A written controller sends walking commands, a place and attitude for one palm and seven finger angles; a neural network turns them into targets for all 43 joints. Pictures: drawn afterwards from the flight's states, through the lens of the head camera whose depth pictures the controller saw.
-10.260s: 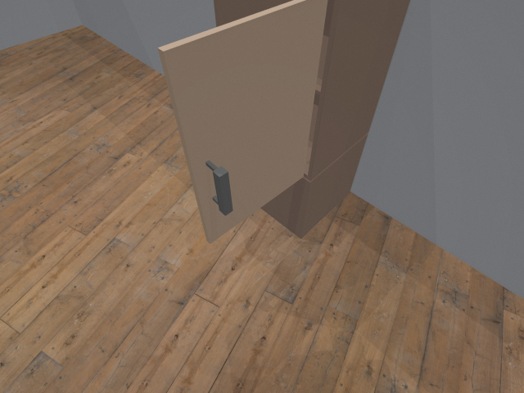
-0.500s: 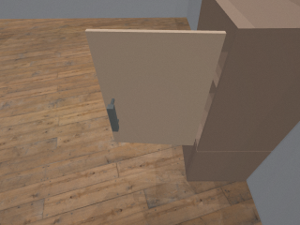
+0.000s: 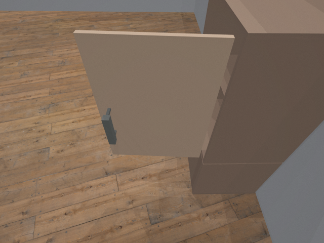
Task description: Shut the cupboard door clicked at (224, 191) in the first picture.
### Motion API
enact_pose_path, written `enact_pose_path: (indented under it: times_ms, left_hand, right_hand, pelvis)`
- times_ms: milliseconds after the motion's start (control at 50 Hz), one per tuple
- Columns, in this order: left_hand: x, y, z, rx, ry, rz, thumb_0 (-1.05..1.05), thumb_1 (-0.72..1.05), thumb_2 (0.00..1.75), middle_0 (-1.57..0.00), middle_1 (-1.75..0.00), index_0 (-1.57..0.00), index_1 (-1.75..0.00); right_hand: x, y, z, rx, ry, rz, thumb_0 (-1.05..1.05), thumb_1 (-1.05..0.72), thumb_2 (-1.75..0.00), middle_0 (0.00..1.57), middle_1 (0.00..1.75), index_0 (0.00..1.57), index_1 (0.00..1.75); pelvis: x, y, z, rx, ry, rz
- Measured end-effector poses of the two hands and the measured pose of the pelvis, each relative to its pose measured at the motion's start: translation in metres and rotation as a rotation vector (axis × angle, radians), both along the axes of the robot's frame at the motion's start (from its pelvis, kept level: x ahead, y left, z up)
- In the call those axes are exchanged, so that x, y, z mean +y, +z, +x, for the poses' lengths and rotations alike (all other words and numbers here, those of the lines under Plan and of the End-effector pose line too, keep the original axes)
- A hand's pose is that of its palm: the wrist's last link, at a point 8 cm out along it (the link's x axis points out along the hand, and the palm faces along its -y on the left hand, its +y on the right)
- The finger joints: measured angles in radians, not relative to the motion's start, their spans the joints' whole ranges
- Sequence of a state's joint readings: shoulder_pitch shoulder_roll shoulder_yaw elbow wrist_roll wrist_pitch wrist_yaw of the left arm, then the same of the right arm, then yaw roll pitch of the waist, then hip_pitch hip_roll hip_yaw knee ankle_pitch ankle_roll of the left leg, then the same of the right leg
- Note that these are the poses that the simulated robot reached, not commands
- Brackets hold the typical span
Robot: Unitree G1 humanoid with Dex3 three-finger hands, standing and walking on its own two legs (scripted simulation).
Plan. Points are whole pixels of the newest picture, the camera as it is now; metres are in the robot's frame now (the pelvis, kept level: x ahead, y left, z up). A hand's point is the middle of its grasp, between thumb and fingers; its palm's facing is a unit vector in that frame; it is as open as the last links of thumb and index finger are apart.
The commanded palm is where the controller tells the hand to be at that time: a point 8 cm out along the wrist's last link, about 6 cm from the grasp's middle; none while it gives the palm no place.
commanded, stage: look again from close up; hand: left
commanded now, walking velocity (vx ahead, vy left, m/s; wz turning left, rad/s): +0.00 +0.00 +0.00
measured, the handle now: (110, 126) +0.53 +0.23 -0.10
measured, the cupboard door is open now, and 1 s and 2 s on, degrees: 87 87 87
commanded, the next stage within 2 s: shuffle to correct the standing spot in 0.28 s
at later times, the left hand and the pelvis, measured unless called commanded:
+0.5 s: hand out of the picture +0.01 +0.16 -0.18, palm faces +0.03 -0.98 -0.18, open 7.3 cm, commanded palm none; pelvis +0.02 -0.01 +0.00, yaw +0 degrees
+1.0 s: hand out of the picture +0.12 +0.20 -0.18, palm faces +0.06 -0.98 -0.21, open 7.4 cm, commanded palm none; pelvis +0.08 +0.02 -0.01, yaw +1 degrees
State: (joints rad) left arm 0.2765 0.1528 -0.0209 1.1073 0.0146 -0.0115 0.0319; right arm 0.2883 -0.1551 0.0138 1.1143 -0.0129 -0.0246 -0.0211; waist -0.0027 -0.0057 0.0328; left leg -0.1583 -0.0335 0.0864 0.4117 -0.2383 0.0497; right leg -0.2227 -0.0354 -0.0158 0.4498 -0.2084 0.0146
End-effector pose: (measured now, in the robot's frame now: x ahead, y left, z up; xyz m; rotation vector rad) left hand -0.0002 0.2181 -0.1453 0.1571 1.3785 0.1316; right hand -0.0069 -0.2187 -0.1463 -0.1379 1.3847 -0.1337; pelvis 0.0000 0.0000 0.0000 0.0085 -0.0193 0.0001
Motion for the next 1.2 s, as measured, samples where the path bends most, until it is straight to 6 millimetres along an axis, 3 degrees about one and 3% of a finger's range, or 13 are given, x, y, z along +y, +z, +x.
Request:
enact_pose_path:
  times_ms: [240, 520, 740, 820, 920, 1020, 1100, 1200]
  left_hand:
    - [0.0, 0.004, 0.022, -0.038, 0.005, 0.02, 0.01, 0.92, 0.9, -0.2, -0.3, -0.2, -0.29]
    - [-0.01, -0.002, 0.008, 0.005, 0.033, -0.012, 0.01, 0.92, 0.9, -0.2, -0.3, -0.2, -0.29]
    - [0.005, -0.017, 0.0, 0.093, 0.1, -0.051, 0.01, 0.91, 0.9, -0.2, -0.3, -0.2, -0.29]
    - [0.016, -0.016, 0.019, 0.124, 0.067, -0.037, 0.01, 0.91, 0.9, -0.2, -0.3, -0.2, -0.29]
    - [0.026, -0.009, 0.072, 0.027, 0.053, -0.008, 0.01, 0.91, 0.9, -0.2, -0.29, -0.2, -0.29]
    - [0.032, -0.007, 0.115, -0.081, 0.044, 0.03, 0.01, 0.91, 0.9, -0.2, -0.29, -0.2, -0.29]
    - [0.03, -0.006, 0.13, -0.105, 0.011, 0.039, 0.01, 0.91, 0.9, -0.2, -0.29, -0.2, -0.29]
    - [0.02, -0.006, 0.135, -0.126, -0.002, 0.025, 0.01, 0.91, 0.9, -0.2, -0.29, -0.2, -0.29]
  right_hand:
    - [-0.003, -0.002, 0.015, -0.001, 0.005, 0.008, 0.01, -0.91, -0.89, 0.2, 0.3, 0.2, 0.3]
    - [-0.008, -0.001, 0.022, 0.009, 0.017, -0.003, 0.01, -0.91, -0.89, 0.2, 0.3, 0.2, 0.3]
    - [0.006, 0.001, 0.034, 0.056, 0.015, -0.045, 0.01, -0.9, -0.89, 0.2, 0.3, 0.2, 0.3]
    - [0.019, 0.002, 0.037, 0.053, -0.007, -0.056, 0.01, -0.9, -0.89, 0.2, 0.3, 0.2, 0.3]
    - [0.038, 0.002, 0.031, 0.116, -0.02, -0.016, 0.01, -0.9, -0.89, 0.2, 0.3, 0.2, 0.3]
    - [0.04, -0.01, 0.042, 0.129, -0.042, 0.011, 0.01, -0.9, -0.89, 0.21, 0.3, 0.2, 0.3]
    - [0.034, -0.016, 0.062, 0.069, -0.062, 0.008, 0.01, -0.9, -0.89, 0.21, 0.3, 0.2, 0.3]
    - [0.019, -0.014, 0.076, 0.01, -0.048, -0.02, 0.02, -0.92, -0.89, 0.21, 0.3, 0.2, 0.3]
  pelvis:
    - [-0.006, 0.001, 0.01, -0.004, 0.002, -0.002]
    - [-0.008, -0.001, 0.019, -0.009, 0.002, -0.005]
    - [0.013, -0.01, 0.052, 0.013, 0.004, -0.019]
    - [0.021, -0.009, 0.065, 0.006, -0.009, -0.018]
    - [0.024, -0.005, 0.073, -0.008, 0.012, -0.017]
    - [0.019, -0.011, 0.079, -0.009, 0.014, -0.012]
    - [0.016, -0.013, 0.075, 0.004, 0.009, -0.009]
    - [0.014, -0.013, 0.066, -0.001, -0.001, 0.001]
